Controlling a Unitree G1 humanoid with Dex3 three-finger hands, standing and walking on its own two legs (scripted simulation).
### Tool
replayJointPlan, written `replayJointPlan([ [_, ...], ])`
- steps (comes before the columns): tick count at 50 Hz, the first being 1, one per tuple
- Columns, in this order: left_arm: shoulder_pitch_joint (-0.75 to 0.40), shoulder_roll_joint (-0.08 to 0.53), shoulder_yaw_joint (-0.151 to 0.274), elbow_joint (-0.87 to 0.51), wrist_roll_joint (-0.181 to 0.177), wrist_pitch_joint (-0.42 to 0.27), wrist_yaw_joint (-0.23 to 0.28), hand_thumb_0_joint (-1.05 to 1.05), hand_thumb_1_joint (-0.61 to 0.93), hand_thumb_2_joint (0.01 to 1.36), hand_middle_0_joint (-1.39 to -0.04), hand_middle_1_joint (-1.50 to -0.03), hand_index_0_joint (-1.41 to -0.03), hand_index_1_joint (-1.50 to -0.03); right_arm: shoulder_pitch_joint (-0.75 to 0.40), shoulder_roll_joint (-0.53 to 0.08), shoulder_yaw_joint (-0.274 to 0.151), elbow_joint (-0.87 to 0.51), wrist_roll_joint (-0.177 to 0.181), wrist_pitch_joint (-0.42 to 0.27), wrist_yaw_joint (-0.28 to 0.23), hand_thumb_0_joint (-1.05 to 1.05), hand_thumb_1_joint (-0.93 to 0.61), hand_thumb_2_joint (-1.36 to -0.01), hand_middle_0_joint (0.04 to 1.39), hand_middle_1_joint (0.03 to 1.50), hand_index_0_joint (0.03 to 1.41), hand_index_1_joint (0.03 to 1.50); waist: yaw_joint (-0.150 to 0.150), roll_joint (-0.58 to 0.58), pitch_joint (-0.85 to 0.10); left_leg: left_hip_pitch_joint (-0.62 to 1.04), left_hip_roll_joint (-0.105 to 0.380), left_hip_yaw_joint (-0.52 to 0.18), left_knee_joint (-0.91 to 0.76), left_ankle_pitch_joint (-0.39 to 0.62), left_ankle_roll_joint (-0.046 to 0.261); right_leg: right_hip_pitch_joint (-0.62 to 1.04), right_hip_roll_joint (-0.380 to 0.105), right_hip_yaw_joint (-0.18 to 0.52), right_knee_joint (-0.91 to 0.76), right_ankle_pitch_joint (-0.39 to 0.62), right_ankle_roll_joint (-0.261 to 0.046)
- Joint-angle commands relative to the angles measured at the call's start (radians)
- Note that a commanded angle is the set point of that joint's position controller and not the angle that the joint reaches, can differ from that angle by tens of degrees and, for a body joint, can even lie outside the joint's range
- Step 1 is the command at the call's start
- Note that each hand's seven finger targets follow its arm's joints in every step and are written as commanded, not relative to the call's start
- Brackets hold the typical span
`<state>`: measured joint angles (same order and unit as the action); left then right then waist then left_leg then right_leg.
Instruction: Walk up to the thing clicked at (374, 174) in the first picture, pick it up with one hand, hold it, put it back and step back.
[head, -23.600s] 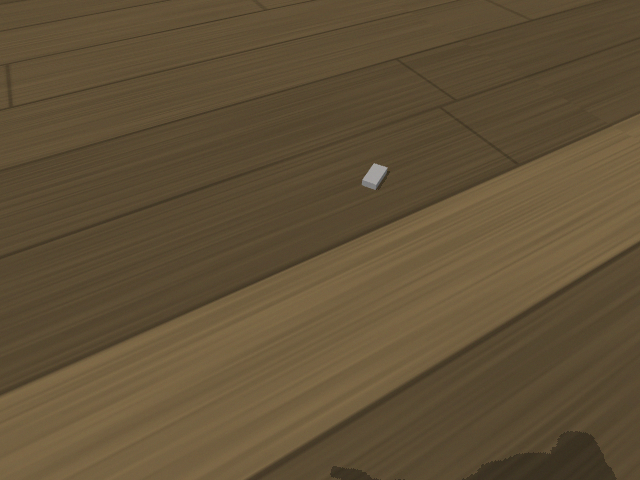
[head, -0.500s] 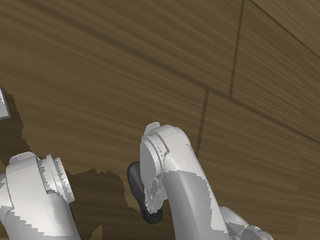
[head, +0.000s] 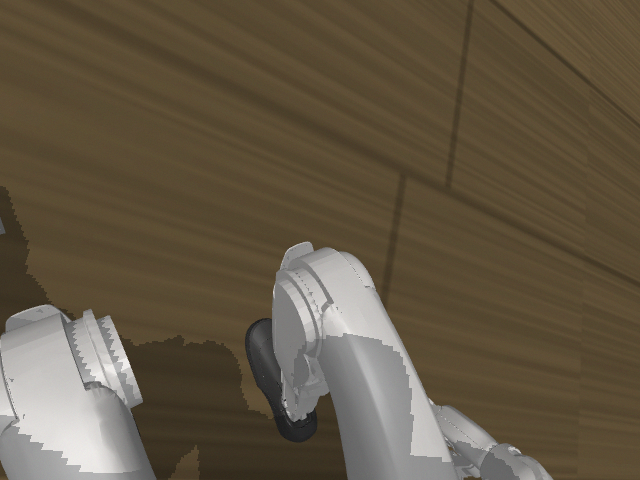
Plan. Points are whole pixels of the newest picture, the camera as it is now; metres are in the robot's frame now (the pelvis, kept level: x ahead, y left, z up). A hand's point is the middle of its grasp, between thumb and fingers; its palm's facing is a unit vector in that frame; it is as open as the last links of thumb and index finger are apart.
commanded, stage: close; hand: left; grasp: from above
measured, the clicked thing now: out of the picture +0.42 +0.32 -0.29
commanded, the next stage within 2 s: settle in 1.36 s
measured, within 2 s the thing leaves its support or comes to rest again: leaves its support in 1.80 s
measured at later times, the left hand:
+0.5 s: hand out of the picture +0.40 +0.32 -0.27, palm faces -0.46 -0.11 -0.88, open 12.7 cm
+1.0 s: hand out of the picture +0.41 +0.32 -0.26, palm faces -0.45 -0.13 -0.88, open 11.0 cm
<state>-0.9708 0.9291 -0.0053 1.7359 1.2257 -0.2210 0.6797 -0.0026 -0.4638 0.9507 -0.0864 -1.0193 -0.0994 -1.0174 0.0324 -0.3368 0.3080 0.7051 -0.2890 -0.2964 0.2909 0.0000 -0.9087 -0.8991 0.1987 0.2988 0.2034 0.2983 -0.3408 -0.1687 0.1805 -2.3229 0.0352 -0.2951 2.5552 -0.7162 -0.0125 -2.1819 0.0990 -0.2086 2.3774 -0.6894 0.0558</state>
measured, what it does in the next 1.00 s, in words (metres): stands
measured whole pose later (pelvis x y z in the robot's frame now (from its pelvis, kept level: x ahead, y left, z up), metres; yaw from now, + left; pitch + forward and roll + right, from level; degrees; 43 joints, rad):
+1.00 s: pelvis +0.00 +0.00 +0.00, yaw +0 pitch +25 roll -15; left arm -0.98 0.95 -0.01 1.71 1.22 -0.22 0.68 0.00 -0.02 0.66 -0.36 -0.78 -0.41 -0.76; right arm 0.04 -0.33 0.34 0.66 -0.29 -0.27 0.26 0.00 -0.90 -0.89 0.20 0.30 0.20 0.30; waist -0.35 -0.17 0.19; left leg -2.32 0.04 -0.30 2.54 -0.71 -0.01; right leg -2.17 0.11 -0.21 2.36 -0.67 0.06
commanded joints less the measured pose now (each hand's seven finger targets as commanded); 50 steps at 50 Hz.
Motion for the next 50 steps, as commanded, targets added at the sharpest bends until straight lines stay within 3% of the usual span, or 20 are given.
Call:
replayJointPlan([
  [1,-0.192,0.124,-0.004,-0.083,-0.005,-0.025,0.033,0.000,-0.468,0.932,-0.081,-1.011,-0.088,-1.002,0.148,-0.324,-0.084,-0.005,0.003,-0.007,-0.010,0.000,-0.902,-0.904,0.199,0.300,0.199,0.300,-0.066,0.510,-0.593,0.479,0.036,0.102,-0.271,0.184,0.003,0.329,0.039,-0.094,-0.206,0.272,-0.070],
  [6,-0.202,0.105,-0.011,-0.105,-0.017,-0.024,0.049,0.000,-0.367,0.887,-0.151,-0.971,-0.164,-0.957,0.154,-0.330,-0.090,0.004,0.002,-0.003,-0.013,0.000,-0.893,-0.899,0.200,0.300,0.200,0.300,-0.073,0.491,-0.607,0.478,0.040,0.098,-0.275,0.196,0.004,0.344,0.043,-0.091,-0.225,0.282,-0.068],
  [13,-0.215,0.097,-0.025,-0.105,-0.004,-0.007,0.067,0.000,-0.292,0.815,-0.184,-0.950,-0.209,-0.922,0.154,-0.333,-0.087,0.000,0.004,-0.007,-0.013,0.000,-0.892,-0.899,0.200,0.300,0.200,0.300,-0.083,0.497,-0.584,0.470,0.041,0.098,-0.271,0.179,0.002,0.325,0.042,-0.094,-0.228,0.274,-0.066],
  [20,-0.222,0.124,-0.007,-0.105,-0.007,0.014,0.056,0.000,-0.261,0.780,-0.214,-0.916,-0.239,-0.889,0.153,-0.333,-0.088,-0.003,0.014,-0.018,-0.008,0.000,-0.894,-0.900,0.199,0.300,0.200,0.300,-0.070,0.513,-0.572,0.472,0.041,0.099,-0.280,0.174,-0.003,0.313,0.040,-0.087,-0.214,0.268,-0.069],
  [22,-0.214,0.094,-0.027,-0.084,-0.009,0.023,0.048,0.000,-0.219,0.751,-0.241,-0.903,-0.270,-0.872,0.156,-0.327,-0.086,-0.004,0.011,-0.022,-0.007,0.000,-0.894,-0.899,0.199,0.300,0.200,0.300,-0.079,0.515,-0.571,0.474,0.039,0.097,-0.282,0.176,-0.003,0.305,0.038,-0.094,-0.213,0.268,-0.069],
  [29,-0.197,0.108,-0.015,-0.065,-0.023,0.013,0.023,0.000,-0.164,0.724,-0.286,-0.868,-0.314,-0.838,0.172,-0.333,-0.082,-0.018,0.015,-0.015,-0.013,0.000,-0.893,-0.899,0.199,0.300,0.200,0.300,-0.079,0.470,-0.579,0.459,0.039,0.099,-0.276,0.185,0.005,0.330,0.042,-0.093,-0.229,0.280,-0.064],
  [33,-0.210,0.146,-0.002,-0.096,-0.021,0.002,0.016,0.000,-0.133,0.706,-0.317,-0.847,-0.344,-0.818,0.174,-0.332,-0.079,-0.017,0.016,-0.007,-0.021,0.000,-0.896,-0.900,0.199,0.300,0.200,0.300,-0.070,0.505,-0.585,0.467,0.038,0.108,-0.279,0.188,0.005,0.345,0.045,-0.081,-0.231,0.279,-0.068],
  [35,-0.191,0.117,-0.016,-0.068,-0.023,0.002,0.008,0.000,-0.123,0.679,-0.317,-0.835,-0.348,-0.802,0.171,-0.330,-0.074,-0.030,0.015,-0.006,-0.020,0.000,-0.894,-0.899,0.199,0.300,0.200,0.300,-0.078,0.460,-0.571,0.448,0.039,0.096,-0.277,0.171,0.008,0.325,0.042,-0.093,-0.229,0.266,-0.065],
  [37,-0.197,0.136,-0.009,-0.083,-0.029,-0.005,0.008,0.000,-0.100,0.693,-0.345,-0.815,-0.369,-0.789,0.166,-0.332,-0.073,-0.034,0.018,-0.002,-0.025,0.000,-0.893,-0.899,0.199,0.300,0.200,0.300,-0.074,0.459,-0.578,0.448,0.039,0.102,-0.270,0.173,0.010,0.341,0.042,-0.085,-0.237,0.265,-0.064],
  [50,-0.177,0.140,0.004,-0.064,-0.005,-0.007,0.011,0.000,0.092,0.579,-0.483,-0.717,-0.515,-0.683,0.169,-0.328,-0.070,-0.043,0.007,0.032,-0.044,0.000,-0.892,-0.898,0.200,0.300,0.200,0.300,-0.074,0.480,-0.576,0.456,0.042,0.087,-0.293,0.174,0.004,0.322,0.045,-0.095,-0.224,0.261,-0.068],
])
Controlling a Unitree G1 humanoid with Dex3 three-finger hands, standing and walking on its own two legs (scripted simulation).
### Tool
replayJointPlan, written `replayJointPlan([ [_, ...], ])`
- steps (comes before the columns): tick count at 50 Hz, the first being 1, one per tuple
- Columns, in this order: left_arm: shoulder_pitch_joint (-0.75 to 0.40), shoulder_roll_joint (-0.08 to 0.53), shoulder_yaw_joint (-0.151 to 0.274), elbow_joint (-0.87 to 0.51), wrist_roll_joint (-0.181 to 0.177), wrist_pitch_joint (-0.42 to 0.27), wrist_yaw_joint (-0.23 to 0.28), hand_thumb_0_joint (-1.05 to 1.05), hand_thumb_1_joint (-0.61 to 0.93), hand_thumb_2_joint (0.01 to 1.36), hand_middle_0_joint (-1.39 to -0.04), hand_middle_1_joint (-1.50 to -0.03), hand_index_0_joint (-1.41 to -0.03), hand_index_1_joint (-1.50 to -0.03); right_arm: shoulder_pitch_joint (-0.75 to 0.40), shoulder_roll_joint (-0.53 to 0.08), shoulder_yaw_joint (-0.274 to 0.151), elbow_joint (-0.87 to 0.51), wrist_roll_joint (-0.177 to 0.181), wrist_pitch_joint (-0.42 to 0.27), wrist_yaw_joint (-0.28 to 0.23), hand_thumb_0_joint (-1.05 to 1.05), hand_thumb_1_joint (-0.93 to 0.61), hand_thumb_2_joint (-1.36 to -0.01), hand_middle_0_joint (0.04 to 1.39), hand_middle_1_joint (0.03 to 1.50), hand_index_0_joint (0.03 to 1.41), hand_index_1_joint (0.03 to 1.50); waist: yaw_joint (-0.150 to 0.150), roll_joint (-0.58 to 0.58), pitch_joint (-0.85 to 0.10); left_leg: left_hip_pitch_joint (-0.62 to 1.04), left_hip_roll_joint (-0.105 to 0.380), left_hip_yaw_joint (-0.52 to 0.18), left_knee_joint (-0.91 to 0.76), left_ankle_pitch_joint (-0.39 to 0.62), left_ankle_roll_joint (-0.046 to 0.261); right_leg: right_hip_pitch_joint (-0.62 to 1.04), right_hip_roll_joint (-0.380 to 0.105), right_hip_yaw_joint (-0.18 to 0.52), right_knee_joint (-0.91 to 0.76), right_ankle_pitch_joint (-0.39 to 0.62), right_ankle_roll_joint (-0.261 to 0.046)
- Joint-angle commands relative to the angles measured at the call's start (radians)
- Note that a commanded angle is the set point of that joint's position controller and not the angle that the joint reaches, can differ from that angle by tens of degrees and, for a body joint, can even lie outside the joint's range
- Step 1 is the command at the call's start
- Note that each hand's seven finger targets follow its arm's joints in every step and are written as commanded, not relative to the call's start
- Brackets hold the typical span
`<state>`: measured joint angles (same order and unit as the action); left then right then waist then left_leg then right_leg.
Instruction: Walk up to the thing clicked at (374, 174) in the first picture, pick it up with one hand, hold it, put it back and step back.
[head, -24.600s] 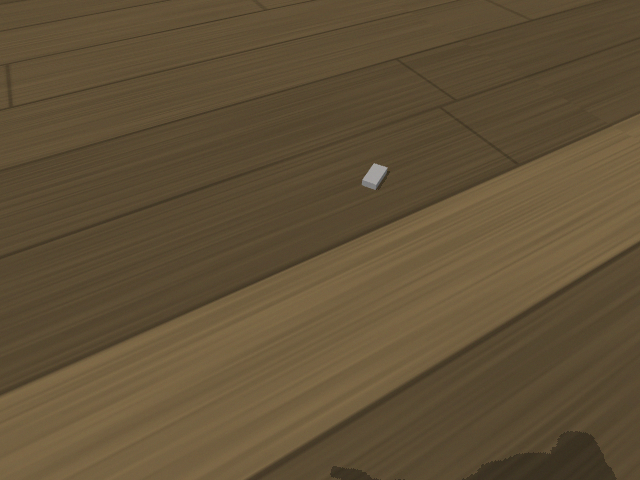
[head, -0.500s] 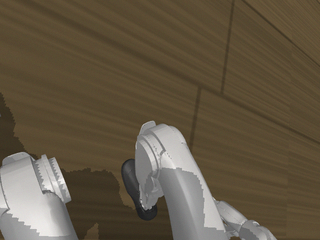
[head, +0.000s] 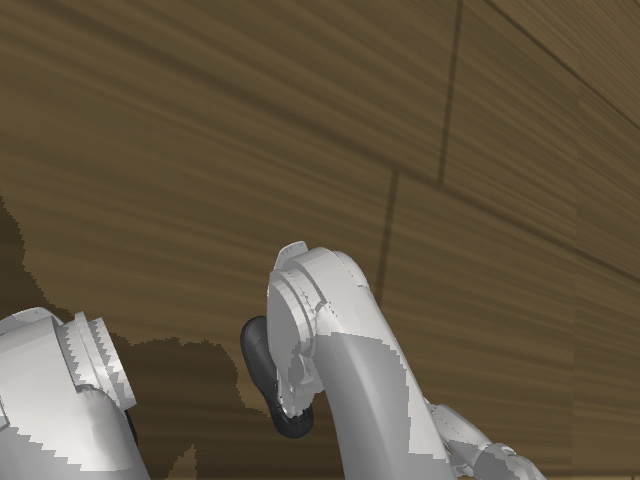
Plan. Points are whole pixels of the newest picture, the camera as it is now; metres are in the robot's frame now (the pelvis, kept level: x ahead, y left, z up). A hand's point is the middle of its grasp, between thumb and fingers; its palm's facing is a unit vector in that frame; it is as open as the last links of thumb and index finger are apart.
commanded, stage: close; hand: left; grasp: from above
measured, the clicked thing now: out of the picture +0.42 +0.32 -0.29
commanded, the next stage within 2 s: settle in 0.36 s
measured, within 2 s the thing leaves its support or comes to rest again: leaves its support in 0.80 s
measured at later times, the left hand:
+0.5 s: hand out of the picture +0.42 +0.32 -0.26, palm faces -0.44 -0.14 -0.89, open 9.8 cm
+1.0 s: hand out of the picture +0.41 +0.33 -0.22, palm faces -0.39 -0.11 -0.92, open 9.7 cm
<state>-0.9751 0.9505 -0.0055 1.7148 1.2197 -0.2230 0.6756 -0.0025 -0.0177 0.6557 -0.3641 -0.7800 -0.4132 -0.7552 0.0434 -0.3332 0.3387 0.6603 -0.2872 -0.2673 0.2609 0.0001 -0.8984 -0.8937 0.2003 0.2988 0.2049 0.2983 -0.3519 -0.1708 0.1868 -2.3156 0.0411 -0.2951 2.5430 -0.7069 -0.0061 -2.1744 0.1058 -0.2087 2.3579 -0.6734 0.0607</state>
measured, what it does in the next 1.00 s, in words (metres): stands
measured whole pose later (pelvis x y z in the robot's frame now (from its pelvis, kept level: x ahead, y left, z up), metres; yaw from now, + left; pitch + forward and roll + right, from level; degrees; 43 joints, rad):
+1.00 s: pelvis +0.01 +0.00 -0.01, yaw +2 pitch +29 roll -13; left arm -0.84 0.79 0.06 1.43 1.26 -0.20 0.54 0.03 0.10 0.35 -0.72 -0.43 -0.75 -0.41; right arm 0.13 -0.31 0.18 0.71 -0.22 -0.16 0.23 0.00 -0.91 -0.90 0.20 0.30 0.21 0.30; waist -0.27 -0.07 0.03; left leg -2.37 0.03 -0.24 2.54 -0.70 0.00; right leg -2.24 0.08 -0.17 2.40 -0.69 0.05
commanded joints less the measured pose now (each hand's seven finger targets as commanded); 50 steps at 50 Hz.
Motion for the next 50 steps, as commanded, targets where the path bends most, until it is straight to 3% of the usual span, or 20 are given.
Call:
replayJointPlan([
  [1,-0.186,0.125,-0.006,-0.047,0.004,-0.005,0.013,0.000,0.117,0.571,-0.505,-0.699,-0.535,-0.666,0.152,-0.330,-0.095,-0.007,0.007,0.002,-0.014,0.000,-0.891,-0.898,0.200,0.300,0.200,0.300,-0.069,0.482,-0.570,0.439,0.036,0.093,-0.269,0.155,0.000,0.309,0.037,-0.088,-0.204,0.243,-0.073],
  [6,-0.162,0.142,0.008,-0.048,0.001,0.005,0.008,0.000,0.186,0.543,-0.562,-0.660,-0.591,-0.629,0.142,-0.333,-0.100,-0.009,0.008,0.006,-0.020,0.000,-0.892,-0.899,0.200,0.300,0.200,0.300,-0.053,0.481,-0.549,0.423,0.035,0.090,-0.287,0.122,-0.002,0.288,0.032,-0.087,-0.205,0.198,-0.076],
  [13,-0.163,0.133,0.009,-0.051,0.001,0.010,-0.006,0.000,0.314,0.527,-0.677,-0.600,-0.699,-0.575,0.151,-0.328,-0.102,-0.018,0.014,0.014,-0.018,0.000,-0.894,-0.899,0.200,0.300,0.200,0.300,-0.049,0.471,-0.562,0.431,0.031,0.086,-0.278,0.148,0.000,0.275,0.027,-0.089,-0.191,0.226,-0.072],
  [20,-0.130,0.146,0.045,-0.037,-0.008,0.008,-0.012,0.000,0.427,0.486,-0.765,-0.556,-0.789,-0.530,0.163,-0.325,-0.104,-0.020,0.006,0.031,-0.022,0.000,-0.892,-0.899,0.199,0.300,0.199,0.300,-0.035,0.468,-0.594,0.428,0.030,0.099,-0.272,0.169,0.004,0.311,0.031,-0.084,-0.200,0.238,-0.071],
  [21,-0.126,0.136,0.033,-0.028,-0.008,0.008,-0.017,0.000,0.425,0.484,-0.773,-0.540,-0.793,-0.519,0.156,-0.319,-0.103,-0.021,0.009,0.029,-0.024,0.000,-0.894,-0.900,0.199,0.300,0.199,0.300,-0.041,0.464,-0.567,0.413,0.028,0.104,-0.267,0.148,0.006,0.294,0.029,-0.079,-0.203,0.224,-0.072],
  [25,-0.108,0.146,0.056,-0.034,-0.009,0.006,-0.024,0.000,0.436,0.572,-0.834,-0.595,-0.853,-0.577,0.177,-0.320,-0.110,-0.020,0.008,0.041,-0.026,0.000,-0.913,-0.903,0.200,0.300,0.200,0.300,-0.025,0.461,-0.624,0.429,0.027,0.108,-0.264,0.185,0.007,0.341,0.034,-0.074,-0.203,0.253,-0.072],
  [26,-0.120,0.138,0.040,-0.036,-0.010,0.006,-0.030,0.000,0.460,0.581,-0.856,-0.595,-0.872,-0.579,0.170,-0.312,-0.104,-0.025,0.011,0.038,-0.024,0.000,-0.916,-0.904,0.200,0.300,0.200,0.300,-0.036,0.448,-0.603,0.412,0.026,0.112,-0.251,0.181,0.010,0.328,0.032,-0.072,-0.200,0.255,-0.070],
  [29,-0.132,0.165,0.068,-0.083,-0.022,0.003,-0.034,0.000,0.533,0.583,-0.902,-0.599,-0.924,-0.578,0.179,-0.319,-0.115,-0.019,0.014,0.048,-0.030,0.000,-0.914,-0.903,0.200,0.300,0.200,0.300,-0.014,0.479,-0.629,0.410,0.025,0.116,-0.263,0.182,0.008,0.333,0.031,-0.068,-0.209,0.241,-0.077],
  [31,-0.161,0.208,0.100,-0.164,-0.008,-0.002,-0.040,0.000,0.549,0.587,-0.918,-0.595,-0.939,-0.576,0.192,-0.309,-0.122,-0.010,0.014,0.058,-0.032,0.000,-0.914,-0.904,0.200,0.300,0.200,0.300,0.016,0.564,-0.709,0.472,0.025,0.115,-0.275,0.221,-0.003,0.346,0.029,-0.071,-0.180,0.266,-0.084],
  [34,-0.133,0.138,0.081,-0.129,-0.004,0.002,-0.049,0.000,0.578,0.597,-0.939,-0.582,-0.956,-0.565,0.187,-0.306,-0.135,-0.014,0.017,0.069,-0.031,0.000,-0.911,-0.902,0.200,0.300,0.200,0.300,-0.006,0.527,-0.680,0.443,0.025,0.115,-0.263,0.215,-0.001,0.325,0.031,-0.075,-0.174,0.266,-0.084],
  [35,-0.165,0.151,0.089,-0.167,0.002,-0.004,-0.048,0.000,0.584,0.585,-0.945,-0.571,-0.963,-0.554,0.191,-0.314,-0.138,-0.015,0.015,0.070,-0.031,0.000,-0.911,-0.902,0.200,0.300,0.200,0.300,-0.009,0.527,-0.676,0.437,0.022,0.117,-0.253,0.221,0.001,0.314,0.030,-0.078,-0.177,0.270,-0.086],
  [37,-0.198,0.216,0.130,-0.248,0.018,-0.008,-0.048,0.000,0.616,0.579,-0.968,-0.572,-0.987,-0.552,0.202,-0.310,-0.149,-0.007,0.020,0.075,-0.037,0.000,-0.913,-0.903,0.200,0.300,0.200,0.300,0.017,0.561,-0.735,0.459,0.020,0.129,-0.251,0.233,0.002,0.335,0.027,-0.065,-0.179,0.280,-0.086],
  [38,-0.179,0.220,0.143,-0.266,0.026,-0.010,-0.050,0.000,0.638,0.578,-0.993,-0.556,-1.008,-0.542,0.201,-0.309,-0.160,-0.001,0.022,0.080,-0.038,0.000,-0.914,-0.904,0.200,0.300,0.199,0.300,0.032,0.584,-0.748,0.462,0.019,0.137,-0.251,0.234,-0.001,0.339,0.025,-0.054,-0.178,0.271,-0.093],
  [39,-0.168,0.211,0.154,-0.311,0.033,-0.011,-0.053,0.000,0.641,0.573,-0.989,-0.557,-1.006,-0.541,0.205,-0.306,-0.170,0.001,0.027,0.081,-0.039,0.000,-0.914,-0.904,0.200,0.300,0.199,0.300,0.045,0.609,-0.773,0.484,0.018,0.139,-0.251,0.250,-0.005,0.319,0.024,-0.057,-0.170,0.277,-0.097],
  [40,-0.179,0.176,0.138,-0.339,0.037,-0.012,-0.055,0.000,0.660,0.580,-1.001,-0.554,-1.017,-0.538,0.211,-0.299,-0.180,0.009,0.029,0.083,-0.037,0.000,-0.911,-0.903,0.200,0.300,0.199,0.300,0.031,0.619,-0.778,0.497,0.018,0.137,-0.250,0.249,-0.007,0.295,0.020,-0.062,-0.161,0.274,-0.099],
  [43,-0.158,0.141,0.140,-0.382,0.036,-0.002,-0.061,0.000,0.692,0.539,-1.019,-0.527,-1.039,-0.507,0.235,-0.290,-0.219,0.025,0.046,0.090,-0.037,0.000,-0.908,-0.901,0.200,0.300,0.199,0.300,0.037,0.628,-0.802,0.497,0.015,0.145,-0.263,0.236,-0.005,0.276,0.018,-0.045,-0.165,0.266,-0.099],
  [44,-0.176,0.078,0.100,-0.411,0.030,0.002,-0.070,0.000,0.680,0.539,-1.010,-0.526,-1.029,-0.507,0.221,-0.289,-0.237,0.016,0.054,0.090,-0.036,0.000,-0.908,-0.902,0.200,0.300,0.199,0.300,0.038,0.623,-0.789,0.486,0.013,0.149,-0.268,0.212,-0.005,0.243,0.017,-0.042,-0.172,0.242,-0.103],
  [46,-0.219,0.096,0.107,-0.495,0.022,0.010,-0.081,0.000,0.694,0.541,-1.020,-0.531,-1.040,-0.511,0.231,-0.278,-0.254,0.019,0.070,0.096,-0.039,0.000,-0.909,-0.902,0.199,0.300,0.199,0.300,0.064,0.640,-0.832,0.494,0.009,0.150,-0.295,0.193,-0.003,0.237,0.013,-0.027,-0.184,0.211,-0.104],
  [48,-0.189,0.026,0.069,-0.458,0.019,0.032,-0.105,0.000,0.714,0.502,-1.023,-0.528,-1.052,-0.499,0.235,-0.274,-0.275,0.033,0.086,0.097,-0.037,0.000,-0.907,-0.901,0.199,0.300,0.199,0.300,0.069,0.609,-0.823,0.505,0.008,0.150,-0.296,0.203,-0.004,0.183,0.005,-0.036,-0.177,0.225,-0.105],
  [50,-0.210,-0.002,0.050,-0.445,0.010,0.050,-0.124,0.000,0.719,0.526,-1.034,-0.522,-1.059,-0.497,0.251,-0.259,-0.280,0.041,0.103,0.110,-0.040,0.000,-0.903,-0.900,0.200,0.300,0.199,0.300,0.064,0.576,-0.828,0.475,0.003,0.155,-0.314,0.195,0.005,0.194,0.007,-0.021,-0.188,0.219,-0.102],
])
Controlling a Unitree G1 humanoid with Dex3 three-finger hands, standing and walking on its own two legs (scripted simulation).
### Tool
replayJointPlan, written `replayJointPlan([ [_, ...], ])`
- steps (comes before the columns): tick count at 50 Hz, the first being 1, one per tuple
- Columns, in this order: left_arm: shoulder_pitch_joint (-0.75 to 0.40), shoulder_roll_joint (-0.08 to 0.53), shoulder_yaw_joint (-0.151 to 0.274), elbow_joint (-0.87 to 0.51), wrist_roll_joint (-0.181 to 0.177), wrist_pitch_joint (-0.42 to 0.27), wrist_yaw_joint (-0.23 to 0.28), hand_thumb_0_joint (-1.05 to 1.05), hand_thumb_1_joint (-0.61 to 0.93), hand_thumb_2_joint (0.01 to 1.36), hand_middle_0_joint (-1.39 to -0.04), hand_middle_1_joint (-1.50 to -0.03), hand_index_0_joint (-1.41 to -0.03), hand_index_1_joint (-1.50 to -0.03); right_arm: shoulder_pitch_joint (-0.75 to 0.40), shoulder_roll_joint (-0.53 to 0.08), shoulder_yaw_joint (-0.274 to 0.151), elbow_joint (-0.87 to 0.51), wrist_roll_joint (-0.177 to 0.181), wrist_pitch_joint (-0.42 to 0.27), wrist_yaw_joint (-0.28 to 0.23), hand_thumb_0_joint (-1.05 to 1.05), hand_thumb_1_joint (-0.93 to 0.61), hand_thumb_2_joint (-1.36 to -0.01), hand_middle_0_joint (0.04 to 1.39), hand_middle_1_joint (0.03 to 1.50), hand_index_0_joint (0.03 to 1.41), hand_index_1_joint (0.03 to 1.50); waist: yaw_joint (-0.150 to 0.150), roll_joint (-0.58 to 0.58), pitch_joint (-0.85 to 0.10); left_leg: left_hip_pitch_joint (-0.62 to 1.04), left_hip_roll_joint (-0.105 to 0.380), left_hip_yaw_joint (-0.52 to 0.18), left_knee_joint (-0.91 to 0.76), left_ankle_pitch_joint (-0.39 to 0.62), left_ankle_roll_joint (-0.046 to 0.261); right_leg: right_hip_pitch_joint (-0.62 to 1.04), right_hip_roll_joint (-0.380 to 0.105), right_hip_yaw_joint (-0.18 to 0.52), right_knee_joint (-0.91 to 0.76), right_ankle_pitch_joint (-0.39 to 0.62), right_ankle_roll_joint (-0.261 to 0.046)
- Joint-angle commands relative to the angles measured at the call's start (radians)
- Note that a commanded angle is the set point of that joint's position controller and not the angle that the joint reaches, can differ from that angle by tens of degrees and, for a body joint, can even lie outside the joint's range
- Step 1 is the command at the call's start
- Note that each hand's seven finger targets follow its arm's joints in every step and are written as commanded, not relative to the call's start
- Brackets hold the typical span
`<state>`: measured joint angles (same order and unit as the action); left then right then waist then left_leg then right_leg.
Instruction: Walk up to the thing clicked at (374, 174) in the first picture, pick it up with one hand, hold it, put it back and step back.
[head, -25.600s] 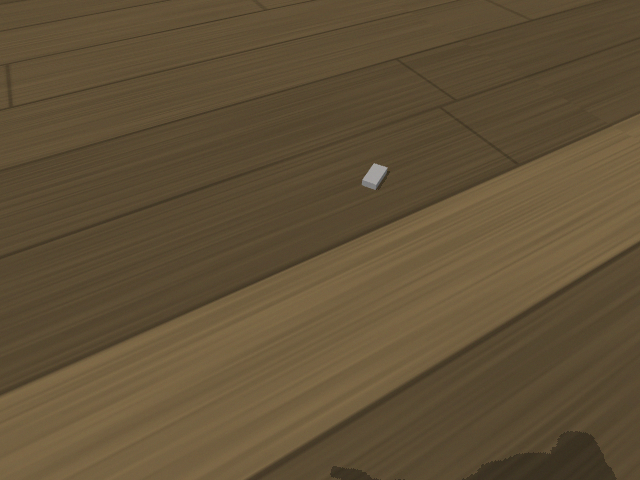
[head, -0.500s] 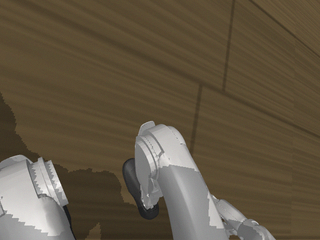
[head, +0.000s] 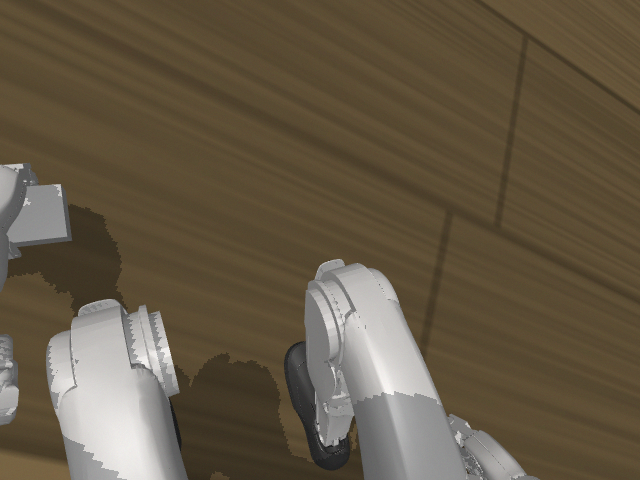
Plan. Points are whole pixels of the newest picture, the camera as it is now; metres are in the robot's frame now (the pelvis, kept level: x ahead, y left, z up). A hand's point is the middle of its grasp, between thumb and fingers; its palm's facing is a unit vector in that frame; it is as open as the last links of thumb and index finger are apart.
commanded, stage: settle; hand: left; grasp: from above
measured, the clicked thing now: (3, 218) +0.43 +0.32 -0.24
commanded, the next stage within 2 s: lift in 0.32 s
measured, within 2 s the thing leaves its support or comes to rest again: neither
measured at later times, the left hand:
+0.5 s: hand out of the picture +0.41 +0.32 -0.14, palm faces -0.46 -0.08 -0.89, open 9.7 cm
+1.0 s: hand out of the picture +0.36 +0.34 -0.03, palm faces -0.47 -0.11 -0.88, open 9.7 cm
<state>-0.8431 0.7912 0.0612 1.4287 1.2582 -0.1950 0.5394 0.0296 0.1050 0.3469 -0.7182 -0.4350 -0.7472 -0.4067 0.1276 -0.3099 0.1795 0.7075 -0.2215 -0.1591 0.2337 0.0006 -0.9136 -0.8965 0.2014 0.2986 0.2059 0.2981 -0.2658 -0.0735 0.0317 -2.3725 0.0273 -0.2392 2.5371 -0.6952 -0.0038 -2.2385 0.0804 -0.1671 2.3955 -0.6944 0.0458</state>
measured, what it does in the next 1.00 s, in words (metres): rises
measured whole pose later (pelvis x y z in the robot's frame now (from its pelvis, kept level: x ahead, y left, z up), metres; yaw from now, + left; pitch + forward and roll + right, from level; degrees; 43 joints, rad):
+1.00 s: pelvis -0.01 +0.00 +0.10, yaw +8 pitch +34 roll -7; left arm -0.67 0.62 -0.04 0.95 1.09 -0.16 0.13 0.02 0.10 0.38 -0.68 -0.49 -0.71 -0.47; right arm 0.17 -0.27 -0.01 0.68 -0.04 0.04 0.07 0.00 -0.91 -0.90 0.20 0.30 0.21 0.30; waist -0.11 0.04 -0.15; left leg -2.14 0.01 -0.10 2.16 -0.63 0.01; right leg -2.04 0.03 -0.06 2.11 -0.67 0.03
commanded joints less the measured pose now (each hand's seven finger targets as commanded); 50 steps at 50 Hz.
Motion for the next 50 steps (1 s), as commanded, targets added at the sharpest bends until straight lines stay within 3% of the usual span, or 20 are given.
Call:
replayJointPlan([
  [1,-0.349,0.161,-0.012,-0.154,-0.033,0.031,0.003,0.000,0.735,0.503,-1.043,-0.515,-1.072,-0.486,0.172,-0.286,-0.128,0.003,0.043,0.005,-0.018,0.000,-0.903,-0.900,0.200,0.300,0.199,0.300,-0.011,0.467,-0.677,0.534,0.014,0.100,-0.310,0.186,0.004,0.245,0.027,-0.065,-0.231,0.245,-0.084],
  [3,-0.337,0.121,-0.041,-0.106,-0.036,0.048,-0.027,0.000,0.744,0.508,-1.050,-0.518,-1.078,-0.491,0.172,-0.277,-0.133,0.003,0.054,0.012,-0.023,0.000,-0.904,-0.900,0.200,0.300,0.199,0.300,-0.011,0.437,-0.623,0.507,0.007,0.107,-0.331,0.148,0.007,0.221,0.020,-0.055,-0.243,0.206,-0.088],
  [5,-0.341,0.134,-0.038,-0.109,-0.038,0.054,-0.059,0.000,0.748,0.517,-1.068,-0.505,-1.090,-0.483,0.172,-0.275,-0.140,0.003,0.062,0.023,-0.034,0.000,-0.905,-0.901,0.200,0.300,0.199,0.300,0.003,0.408,-0.637,0.513,0.006,0.108,-0.333,0.145,0.010,0.223,0.018,-0.048,-0.247,0.200,-0.087],
  [7,-0.353,0.107,-0.049,-0.122,-0.046,0.053,-0.089,0.000,0.741,0.543,-1.063,-0.525,-1.083,-0.505,0.175,-0.266,-0.145,-0.005,0.070,0.033,-0.041,0.000,-0.904,-0.901,0.200,0.300,0.199,0.300,0.004,0.407,-0.644,0.519,-0.001,0.115,-0.345,0.141,0.009,0.239,0.013,-0.037,-0.254,0.187,-0.092],
  [12,-0.372,0.149,-0.020,-0.189,-0.054,0.032,-0.137,0.000,0.747,0.577,-1.078,-0.540,-1.094,-0.525,0.186,-0.249,-0.148,-0.022,0.078,0.061,-0.069,0.000,-0.906,-0.901,0.200,0.300,0.199,0.300,0.021,0.362,-0.708,0.514,-0.012,0.151,-0.327,0.182,0.018,0.315,0.010,-0.009,-0.291,0.201,-0.091],
  [15,-0.381,0.154,-0.012,-0.199,-0.055,0.015,-0.151,0.000,0.759,0.583,-1.085,-0.539,-1.101,-0.523,0.198,-0.246,-0.153,-0.029,0.080,0.078,-0.089,0.000,-0.904,-0.900,0.200,0.300,0.199,0.300,0.010,0.306,-0.692,0.474,-0.016,0.162,-0.316,0.173,0.025,0.337,0.008,0.008,-0.322,0.184,-0.089],
  [17,-0.380,0.190,0.006,-0.213,-0.047,0.003,-0.159,0.000,0.759,0.593,-1.077,-0.565,-1.097,-0.546,0.202,-0.243,-0.155,-0.028,0.079,0.087,-0.102,0.000,-0.904,-0.900,0.200,0.300,0.199,0.300,0.026,0.307,-0.713,0.474,-0.017,0.168,-0.314,0.179,0.025,0.357,0.006,0.022,-0.331,0.177,-0.090],
  [20,-0.402,0.192,0.007,-0.261,-0.046,-0.010,-0.160,0.000,0.767,0.628,-1.080,-0.583,-1.099,-0.565,0.203,-0.224,-0.156,-0.032,0.079,0.100,-0.116,0.000,-0.901,-0.898,0.200,0.300,0.199,0.300,0.031,0.336,-0.774,0.510,-0.015,0.172,-0.323,0.197,0.023,0.385,0.005,0.034,-0.330,0.195,-0.087],
  [22,-0.389,0.177,0.003,-0.242,-0.050,-0.010,-0.163,0.000,0.799,0.538,-1.087,-0.628,-1.136,-0.577,0.215,-0.227,-0.162,-0.028,0.082,0.105,-0.124,0.000,-0.930,-0.910,0.199,0.300,0.199,0.300,0.028,0.317,-0.735,0.496,-0.018,0.174,-0.334,0.178,0.023,0.367,0.002,0.031,-0.344,0.170,-0.088],
  [24,-0.367,0.178,0.006,-0.251,-0.055,-0.005,-0.168,0.000,0.733,0.515,-1.010,-0.598,-1.059,-0.546,0.218,-0.225,-0.168,-0.031,0.082,0.109,-0.131,0.000,-0.912,-0.903,0.200,0.300,0.200,0.300,0.043,0.345,-0.742,0.525,-0.018,0.177,-0.353,0.175,0.019,0.364,-0.001,0.027,-0.350,0.165,-0.093],
  [27,-0.345,0.186,0.013,-0.320,-0.073,0.013,-0.193,0.000,0.722,0.551,-0.998,-0.620,-1.045,-0.570,0.228,-0.225,-0.188,-0.037,0.096,0.118,-0.134,0.000,-0.912,-0.903,0.200,0.300,0.200,0.300,0.073,0.397,-0.821,0.604,-0.021,0.181,-0.397,0.187,0.016,0.373,-0.008,0.020,-0.349,0.188,-0.098],
  [29,-0.329,0.170,0.004,-0.337,-0.085,0.027,-0.220,0.000,0.732,0.577,-1.006,-0.626,-1.051,-0.578,0.233,-0.225,-0.200,-0.039,0.105,0.130,-0.137,0.000,-0.911,-0.902,0.200,0.300,0.200,0.300,0.073,0.372,-0.814,0.606,-0.023,0.185,-0.416,0.177,0.021,0.374,-0.011,0.018,-0.369,0.190,-0.095],
  [35,-0.278,0.152,0.002,-0.480,-0.111,0.037,-0.287,0.000,0.684,0.588,-0.969,-0.627,-1.014,-0.580,0.228,-0.215,-0.236,-0.041,0.138,0.158,-0.150,0.000,-0.907,-0.900,0.200,0.300,0.200,0.300,0.115,0.379,-0.835,0.677,-0.031,0.185,-0.492,0.173,0.020,0.367,-0.021,0.027,-0.405,0.180,-0.101],
  [44,-0.173,0.096,-0.028,-0.610,-0.170,0.026,-0.358,0.000,0.631,0.640,-0.940,-0.651,-0.977,-0.612,0.226,-0.177,-0.262,-0.061,0.176,0.176,-0.165,0.000,-0.907,-0.901,0.200,0.300,0.200,0.300,0.132,0.293,-0.842,0.738,-0.030,0.194,-0.591,0.171,0.035,0.463,-0.026,0.061,-0.514,0.183,-0.084],
  [47,-0.147,0.066,-0.048,-0.669,-0.189,0.028,-0.373,0.000,0.622,0.638,-0.935,-0.655,-0.971,-0.617,0.210,-0.174,-0.271,-0.077,0.186,0.178,-0.172,0.000,-0.905,-0.901,0.200,0.300,0.200,0.300,0.139,0.289,-0.828,0.781,-0.025,0.177,-0.655,0.123,0.033,0.474,-0.027,0.061,-0.550,0.147,-0.086],
  [50,-0.095,0.078,-0.030,-0.733,-0.203,0.037,-0.379,0.000,0.620,0.617,-0.931,-0.652,-0.970,-0.612,0.194,-0.170,-0.278,-0.095,0.197,0.183,-0.183,0.000,-0.905,-0.901,0.200,0.300,0.200,0.300,0.160,0.284,-0.851,0.833,-0.025,0.172,-0.715,0.103,0.031,0.534,-0.027,0.073,-0.596,0.128,-0.084],
])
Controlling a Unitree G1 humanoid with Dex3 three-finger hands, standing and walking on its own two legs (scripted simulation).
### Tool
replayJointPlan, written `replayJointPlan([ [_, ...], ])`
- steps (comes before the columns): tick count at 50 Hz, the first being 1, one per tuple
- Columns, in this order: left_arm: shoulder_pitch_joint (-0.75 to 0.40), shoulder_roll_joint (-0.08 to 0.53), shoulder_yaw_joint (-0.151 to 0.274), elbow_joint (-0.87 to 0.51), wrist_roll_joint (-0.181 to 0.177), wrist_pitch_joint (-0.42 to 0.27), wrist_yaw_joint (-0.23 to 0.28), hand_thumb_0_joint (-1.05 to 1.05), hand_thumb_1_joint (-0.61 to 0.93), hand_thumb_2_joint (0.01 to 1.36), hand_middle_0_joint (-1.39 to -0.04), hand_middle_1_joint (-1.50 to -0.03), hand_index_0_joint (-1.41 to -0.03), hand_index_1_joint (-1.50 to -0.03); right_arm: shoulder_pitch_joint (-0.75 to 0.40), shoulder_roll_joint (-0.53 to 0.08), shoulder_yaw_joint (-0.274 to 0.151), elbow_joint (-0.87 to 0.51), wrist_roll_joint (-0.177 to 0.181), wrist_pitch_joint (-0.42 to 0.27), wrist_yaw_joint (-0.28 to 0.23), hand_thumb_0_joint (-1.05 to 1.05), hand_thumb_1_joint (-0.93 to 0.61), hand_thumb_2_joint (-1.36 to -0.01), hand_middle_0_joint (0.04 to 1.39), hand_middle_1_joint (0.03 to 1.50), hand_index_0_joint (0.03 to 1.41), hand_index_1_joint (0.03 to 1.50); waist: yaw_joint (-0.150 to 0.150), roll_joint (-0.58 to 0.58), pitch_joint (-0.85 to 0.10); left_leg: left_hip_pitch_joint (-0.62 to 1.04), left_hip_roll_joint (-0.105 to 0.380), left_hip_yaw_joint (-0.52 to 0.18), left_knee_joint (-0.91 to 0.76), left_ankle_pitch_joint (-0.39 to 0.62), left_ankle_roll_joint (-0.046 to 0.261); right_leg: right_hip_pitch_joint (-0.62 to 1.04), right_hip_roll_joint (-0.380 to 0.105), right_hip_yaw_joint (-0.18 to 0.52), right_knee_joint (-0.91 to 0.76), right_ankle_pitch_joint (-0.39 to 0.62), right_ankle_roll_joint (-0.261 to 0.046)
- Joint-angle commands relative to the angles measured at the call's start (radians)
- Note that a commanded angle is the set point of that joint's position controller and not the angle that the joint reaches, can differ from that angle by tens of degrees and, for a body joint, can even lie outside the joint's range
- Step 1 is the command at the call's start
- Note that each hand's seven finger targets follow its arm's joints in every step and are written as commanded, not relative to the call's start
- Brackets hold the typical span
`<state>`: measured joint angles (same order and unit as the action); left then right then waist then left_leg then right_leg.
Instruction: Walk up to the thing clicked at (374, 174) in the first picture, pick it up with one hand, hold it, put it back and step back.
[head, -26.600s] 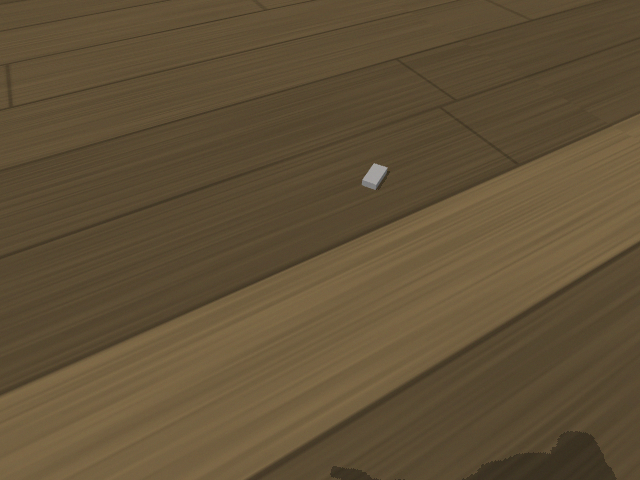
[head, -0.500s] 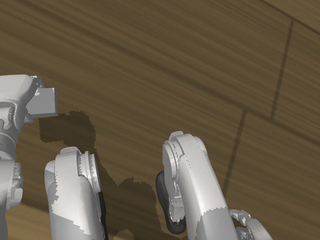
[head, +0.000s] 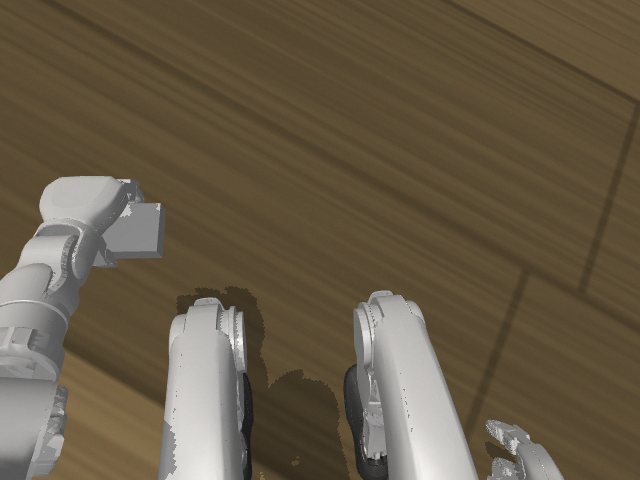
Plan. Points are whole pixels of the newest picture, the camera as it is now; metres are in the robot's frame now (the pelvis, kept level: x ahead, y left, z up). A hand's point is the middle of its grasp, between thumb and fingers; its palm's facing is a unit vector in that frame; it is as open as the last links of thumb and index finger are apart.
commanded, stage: lift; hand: left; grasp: from above
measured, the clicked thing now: (109, 231) +0.43 +0.29 -0.16
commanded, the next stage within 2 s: hold in 1.16 s
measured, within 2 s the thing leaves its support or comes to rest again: neither
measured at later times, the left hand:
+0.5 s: hand out of the picture +0.35 +0.28 +0.09, palm faces -0.45 -0.08 -0.89, open 9.7 cm
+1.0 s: hand out of the picture +0.35 +0.26 +0.22, palm faces -0.44 -0.08 -0.90, open 9.7 cm
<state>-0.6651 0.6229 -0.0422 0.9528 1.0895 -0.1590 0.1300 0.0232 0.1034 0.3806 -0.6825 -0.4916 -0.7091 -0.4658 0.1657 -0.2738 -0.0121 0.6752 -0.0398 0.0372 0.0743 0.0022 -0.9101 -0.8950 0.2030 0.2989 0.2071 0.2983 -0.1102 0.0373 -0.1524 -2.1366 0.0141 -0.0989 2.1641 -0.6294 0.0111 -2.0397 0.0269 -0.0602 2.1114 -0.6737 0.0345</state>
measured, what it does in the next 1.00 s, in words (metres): rises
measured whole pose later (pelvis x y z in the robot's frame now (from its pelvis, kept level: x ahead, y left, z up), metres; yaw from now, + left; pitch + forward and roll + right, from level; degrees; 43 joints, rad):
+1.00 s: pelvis +0.05 +0.01 +0.30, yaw +4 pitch +13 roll -2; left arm -0.31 0.42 -0.17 0.80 1.03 -0.05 0.15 0.02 0.07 0.39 -0.74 -0.43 -0.77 -0.40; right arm 0.24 -0.24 -0.03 0.73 0.04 0.00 -0.05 0.01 -0.90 -0.90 0.20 0.30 0.21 0.30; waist -0.05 0.04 -0.10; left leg -0.85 0.03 0.00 1.03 -0.42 0.01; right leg -0.80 0.01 0.02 0.99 -0.42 0.03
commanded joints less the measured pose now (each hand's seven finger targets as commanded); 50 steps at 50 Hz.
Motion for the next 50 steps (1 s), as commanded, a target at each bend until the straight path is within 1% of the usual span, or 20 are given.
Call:
replayJointPlan([
  [1,-0.245,0.233,0.069,-0.255,-0.038,0.007,0.027,0.000,0.620,0.639,-0.936,-0.648,-0.970,-0.613,0.149,-0.204,-0.087,-0.063,0.019,-0.013,-0.027,0.000,-0.904,-0.901,0.201,0.300,0.200,0.300,0.006,0.173,-0.650,0.616,-0.011,0.026,-0.364,0.033,0.015,0.343,0.024,-0.035,-0.322,0.110,-0.071],
  [4,-0.239,0.247,0.081,-0.324,-0.046,0.022,0.022,0.000,0.621,0.634,-0.944,-0.634,-0.976,-0.602,0.137,-0.198,-0.090,-0.071,0.029,-0.008,-0.041,0.000,-0.905,-0.901,0.200,0.300,0.200,0.300,0.008,0.160,-0.657,0.683,-0.008,0.022,-0.414,0.058,0.016,0.399,0.024,-0.030,-0.367,0.136,-0.068],
  [5,-0.240,0.226,0.068,-0.360,-0.053,0.025,0.019,0.000,0.628,0.632,-0.946,-0.644,-0.979,-0.610,0.135,-0.194,-0.093,-0.075,0.032,-0.007,-0.044,0.000,-0.904,-0.901,0.200,0.300,0.200,0.300,0.005,0.172,-0.670,0.719,-0.007,0.024,-0.436,0.073,0.013,0.420,0.024,-0.027,-0.384,0.151,-0.067],
  [7,-0.207,0.238,0.083,-0.383,-0.054,0.040,0.022,0.000,0.615,0.656,-0.948,-0.636,-0.973,-0.610,0.122,-0.190,-0.093,-0.076,0.037,-0.004,-0.055,0.000,-0.904,-0.902,0.200,0.300,0.200,0.300,0.018,0.163,-0.678,0.764,-0.006,0.032,-0.462,0.093,0.014,0.464,0.024,-0.018,-0.427,0.157,-0.066],
  [10,-0.141,0.208,0.071,-0.417,-0.062,0.061,0.012,0.000,0.603,0.660,-0.939,-0.625,-0.962,-0.602,0.109,-0.178,-0.090,-0.080,0.045,-0.001,-0.066,0.000,-0.902,-0.900,0.201,0.300,0.200,0.300,0.020,0.157,-0.656,0.825,-0.007,0.028,-0.532,0.119,0.013,0.537,0.021,-0.015,-0.485,0.177,-0.063],
  [11,-0.118,0.211,0.075,-0.421,-0.060,0.069,0.008,0.000,0.586,0.653,-0.936,-0.609,-0.955,-0.589,0.105,-0.177,-0.089,-0.084,0.047,0.001,-0.071,0.000,-0.901,-0.900,0.201,0.300,0.200,0.300,0.027,0.159,-0.645,0.857,-0.004,0.016,-0.569,0.118,0.011,0.554,0.020,-0.017,-0.498,0.179,-0.062],
  [13,-0.093,0.177,0.048,-0.450,-0.068,0.078,-0.007,0.000,0.579,0.644,-0.932,-0.592,-0.949,-0.574,0.089,-0.175,-0.089,-0.087,0.054,0.003,-0.079,0.000,-0.899,-0.899,0.201,0.300,0.200,0.300,0.026,0.169,-0.620,0.919,0.001,-0.002,-0.636,0.097,0.007,0.580,0.020,-0.019,-0.534,0.171,-0.061],
  [16,-0.009,0.172,0.052,-0.477,-0.083,0.096,-0.016,0.000,0.584,0.615,-0.943,-0.568,-0.959,-0.551,0.069,-0.160,-0.083,-0.095,0.061,0.002,-0.095,0.000,-0.900,-0.900,0.200,0.300,0.200,0.300,0.037,0.122,-0.593,0.975,0.000,0.017,-0.714,0.072,0.008,0.700,0.023,-0.005,-0.640,0.154,-0.058],
  [17,0.009,0.147,0.032,-0.482,-0.087,0.102,-0.022,0.000,0.595,0.619,-0.958,-0.568,-0.973,-0.553,0.065,-0.151,-0.079,-0.092,0.063,0.001,-0.098,0.000,-0.902,-0.901,0.200,0.300,0.200,0.300,0.028,0.118,-0.561,0.978,-0.004,0.030,-0.728,0.087,0.009,0.728,0.022,0.002,-0.672,0.162,-0.058],
  [18,0.021,0.150,0.039,-0.501,-0.091,0.105,-0.026,0.000,0.605,0.624,-0.965,-0.567,-0.979,-0.553,0.062,-0.148,-0.077,-0.092,0.067,-0.001,-0.104,0.000,-0.902,-0.901,0.200,0.300,0.200,0.300,0.032,0.107,-0.565,1.010,-0.005,0.031,-0.752,0.097,0.009,0.763,0.023,0.005,-0.697,0.167,-0.059],
  [19,0.047,0.154,0.041,-0.482,-0.093,0.110,-0.028,0.000,0.592,0.642,-0.972,-0.549,-0.978,-0.544,0.054,-0.141,-0.071,-0.091,0.069,-0.002,-0.109,0.000,-0.902,-0.901,0.200,0.300,0.200,0.300,0.036,0.092,-0.518,1.016,-0.003,0.031,-0.785,0.076,0.009,0.786,0.026,0.006,-0.727,0.150,-0.057],
  [23,0.021,0.122,0.015,-0.491,-0.089,0.103,-0.030,0.000,0.589,0.620,-0.978,-0.517,-0.980,-0.516,0.049,-0.133,-0.064,-0.070,0.074,-0.021,-0.129,0.000,-0.901,-0.902,0.200,0.300,0.200,0.300,0.019,0.107,-0.432,1.100,0.007,0.024,-0.886,0.057,0.004,0.837,0.026,0.015,-0.810,0.141,-0.058],
  [30,0.057,0.057,-0.028,-0.428,-0.086,0.085,-0.002,0.000,0.628,0.588,-1.003,-0.505,-1.010,-0.499,0.052,-0.122,-0.059,-0.059,0.081,-0.059,-0.141,0.000,-0.901,-0.902,0.200,0.300,0.200,0.300,0.034,0.093,-0.331,1.252,0.008,0.009,-1.076,0.036,-0.005,0.978,0.029,0.030,-0.982,0.132,-0.058],
  [33,0.076,0.049,-0.027,-0.393,-0.083,0.083,0.014,0.000,0.651,0.604,-1.027,-0.505,-1.031,-0.502,0.052,-0.116,-0.059,-0.056,0.081,-0.068,-0.140,0.000,-0.901,-0.903,0.200,0.300,0.200,0.300,0.038,0.062,-0.294,1.285,0.001,0.026,-1.125,0.058,-0.004,1.059,0.027,0.044,-1.063,0.133,-0.056],
  [36,0.049,0.045,-0.030,-0.360,-0.069,0.082,0.027,0.000,0.657,0.599,-1.021,-0.521,-1.029,-0.515,0.064,-0.117,-0.061,-0.045,0.080,-0.075,-0.140,0.000,-0.897,-0.902,0.200,0.300,0.200,0.300,0.039,0.070,-0.291,1.356,0.000,0.038,-1.169,0.122,-0.008,1.117,0.027,0.047,-1.108,0.189,-0.056],
  [37,0.052,0.023,-0.049,-0.357,-0.065,0.083,0.031,0.000,0.681,0.595,-1.038,-0.522,-1.048,-0.514,0.066,-0.115,-0.060,-0.045,0.081,-0.076,-0.139,0.000,-0.898,-0.903,0.200,0.300,0.200,0.300,0.038,0.056,-0.291,1.383,-0.001,0.041,-1.184,0.149,-0.008,1.141,0.028,0.046,-1.121,0.211,-0.058],
  [39,0.054,0.053,-0.023,-0.343,-0.060,0.085,0.041,0.000,0.673,0.634,-1.032,-0.548,-1.039,-0.542,0.078,-0.116,-0.063,-0.039,0.081,-0.076,-0.139,0.000,-0.897,-0.902,0.200,0.300,0.200,0.300,0.044,0.053,-0.294,1.421,-0.006,0.056,-1.205,0.205,-0.008,1.193,0.027,0.050,-1.162,0.253,-0.055],
  [40,0.050,0.028,-0.045,-0.350,-0.062,0.085,0.043,0.000,0.667,0.634,-1.032,-0.548,-1.038,-0.543,0.077,-0.113,-0.062,-0.041,0.080,-0.076,-0.137,0.000,-0.901,-0.903,0.200,0.300,0.200,0.300,0.046,0.050,-0.289,1.440,-0.008,0.063,-1.219,0.227,-0.007,1.217,0.026,0.052,-1.177,0.274,-0.057],
  [42,0.049,0.036,-0.033,-0.332,-0.057,0.092,0.051,0.000,0.675,0.637,-1.041,-0.545,-1.046,-0.541,0.088,-0.115,-0.066,-0.034,0.081,-0.077,-0.136,0.000,-0.900,-0.902,0.200,0.300,0.200,0.300,0.048,0.058,-0.286,1.486,-0.005,0.064,-1.252,0.260,-0.011,1.251,0.024,0.054,-1.204,0.304,-0.056],
  [50,0.089,0.003,-0.051,-0.320,-0.069,0.125,0.060,0.000,0.684,0.633,-1.051,-0.520,-1.052,-0.520,0.086,-0.111,-0.075,-0.039,0.083,-0.067,-0.134,0.000,-0.897,-0.900,0.200,0.300,0.200,0.300,0.064,0.016,-0.261,1.597,-0.015,0.080,-1.352,0.366,-0.011,1.396,0.019,0.066,-1.321,0.396,-0.052],
])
